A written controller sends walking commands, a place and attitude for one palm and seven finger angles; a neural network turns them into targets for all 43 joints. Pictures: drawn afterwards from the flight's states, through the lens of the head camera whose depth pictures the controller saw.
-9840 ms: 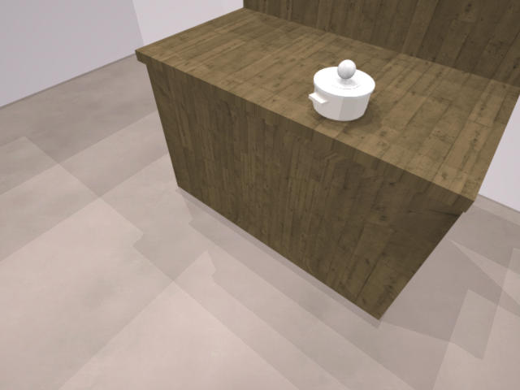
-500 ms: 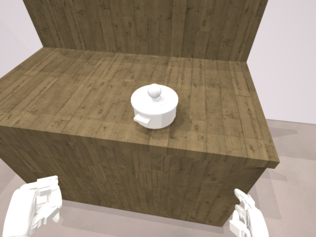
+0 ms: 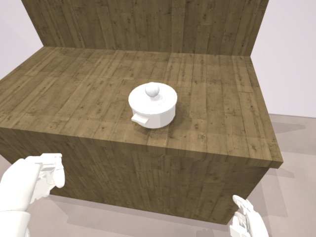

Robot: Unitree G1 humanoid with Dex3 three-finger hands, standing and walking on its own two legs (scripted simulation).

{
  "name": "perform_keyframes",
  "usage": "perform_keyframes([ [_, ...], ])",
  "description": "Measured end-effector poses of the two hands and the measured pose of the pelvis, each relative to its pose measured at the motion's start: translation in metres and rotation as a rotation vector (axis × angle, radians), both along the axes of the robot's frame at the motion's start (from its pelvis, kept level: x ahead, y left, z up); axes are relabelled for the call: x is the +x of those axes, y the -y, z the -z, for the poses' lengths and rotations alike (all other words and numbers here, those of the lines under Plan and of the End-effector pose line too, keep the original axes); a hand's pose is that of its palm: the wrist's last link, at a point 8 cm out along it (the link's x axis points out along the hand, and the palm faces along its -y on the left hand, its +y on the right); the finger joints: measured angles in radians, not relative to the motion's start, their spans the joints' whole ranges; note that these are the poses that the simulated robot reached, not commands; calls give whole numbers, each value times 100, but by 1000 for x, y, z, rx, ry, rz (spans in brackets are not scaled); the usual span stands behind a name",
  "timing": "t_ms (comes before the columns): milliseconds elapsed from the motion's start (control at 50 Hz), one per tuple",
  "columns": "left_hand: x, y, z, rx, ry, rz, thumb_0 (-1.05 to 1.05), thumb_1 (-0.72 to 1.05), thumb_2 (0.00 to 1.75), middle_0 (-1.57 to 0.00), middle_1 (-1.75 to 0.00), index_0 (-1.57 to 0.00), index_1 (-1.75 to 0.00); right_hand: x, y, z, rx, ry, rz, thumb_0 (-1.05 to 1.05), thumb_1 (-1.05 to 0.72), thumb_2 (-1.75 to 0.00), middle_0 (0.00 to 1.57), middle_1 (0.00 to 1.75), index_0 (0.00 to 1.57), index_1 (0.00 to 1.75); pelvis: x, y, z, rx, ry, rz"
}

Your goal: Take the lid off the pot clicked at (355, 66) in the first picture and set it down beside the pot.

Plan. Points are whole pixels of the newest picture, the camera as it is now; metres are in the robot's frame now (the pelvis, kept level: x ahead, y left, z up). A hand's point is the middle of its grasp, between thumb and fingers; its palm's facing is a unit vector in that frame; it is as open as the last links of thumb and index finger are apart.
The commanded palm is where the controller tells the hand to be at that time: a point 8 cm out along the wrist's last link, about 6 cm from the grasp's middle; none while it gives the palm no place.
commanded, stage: reach forward and open the fingers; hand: left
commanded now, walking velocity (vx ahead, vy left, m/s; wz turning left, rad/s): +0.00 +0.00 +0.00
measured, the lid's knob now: (152, 89) +0.53 +0.10 +0.09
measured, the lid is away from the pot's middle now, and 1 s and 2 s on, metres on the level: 0.00 0.00 0.00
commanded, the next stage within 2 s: move the open hand above the knob in 1.00 s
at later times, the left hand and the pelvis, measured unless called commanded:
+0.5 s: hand (40, 172) +0.19 +0.27 +0.13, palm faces -0.19 -0.03 -0.98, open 5.3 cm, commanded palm +0.19 +0.26 +0.20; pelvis -0.02 +0.01 +0.00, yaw +2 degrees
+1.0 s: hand (47, 144) +0.24 +0.27 +0.16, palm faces -0.10 -0.03 -0.99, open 10.0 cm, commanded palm +0.22 +0.26 +0.23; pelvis -0.05 +0.02 +0.00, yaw +1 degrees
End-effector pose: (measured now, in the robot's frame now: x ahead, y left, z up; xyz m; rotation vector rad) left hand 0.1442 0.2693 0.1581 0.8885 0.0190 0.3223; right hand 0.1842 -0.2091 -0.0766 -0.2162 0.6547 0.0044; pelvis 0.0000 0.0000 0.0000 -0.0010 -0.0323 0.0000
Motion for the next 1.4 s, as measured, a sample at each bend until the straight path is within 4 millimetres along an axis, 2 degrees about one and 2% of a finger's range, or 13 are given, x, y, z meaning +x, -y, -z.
perform_keyframes([
  [100, 7, -1, -6, 434, -182, 21, 1, 79, 95, -127, -139, -127, -139, 9, 8, 11, 16, -71, 3, 1, -90, -90, 20, 30, 20, 30, -4, 1, 3, 2, -34, 7],
  [180, 13, -7, -9, 562, -308, 48, 1, 68, 102, -124, -128, -124, -128, 18, 12, 13, 33, -76, 20, 1, -90, -90, 20, 30, 20, 30, -5, 0, 3, 1, -36, -8],
  [280, 21, -3, -12, 572, -398, 131, 1, 54, 111, -119, -112, -119, -112, 25, 10, 9, 44, -41, 25, 1, -91, -90, 20, 30, 20, 30, -6, -1, 1, -1, -29, -26],
  [380, 30, -3, -20, 609, -442, 218, 0, 38, 120, -114, -95, -114, -94, 23, 5, 4, 46, -29, 12, 1, -91, -90, 20, 30, 20, 30, -12, -1, -1, -4, -17, -35],
  [700, 55, -4, -44, 637, -324, 289, 0, -8, 138, -94, -39, -94, -38, -23, -10, 12, 61, -99, 7, 1, -91, -90, 20, 30, 20, 30, -36, -14, -3, -5, 9, -27],
  [840, 68, -3, -51, 637, -313, 283, 0, -24, 145, -88, -19, -88, -18, -33, -15, 11, 70, -93, 9, 1, -90, -90, 20, 30, 20, 30, -43, -18, -3, 0, 21, -20],
  [980, 79, -1, -60, 630, -304, 272, 0, -31, 148, -86, -11, -86, -11, -34, -14, 8, 68, -71, 8, 1, -90, -90, 20, 30, 20, 30, -48, -18, -2, 2, 29, -19],
  [1180, 96, 8, -73, 630, -305, 253, 0, -33, 151, -85, -9, -85, -8, -32, -5, 8, 59, -68, 2, 1, -90, -90, 20, 30, 20, 30, -50, -11, -1, 5, 27, -24],
  [1400, 133, 35, -70, 628, -353, 279, 0, -34, 152, -85, -9, -85, -8, -33, 7, 15, 51, -100, 12, 1, -91, -90, 20, 30, 20, 30, -46, -2, -1, 9, 17, -26],
])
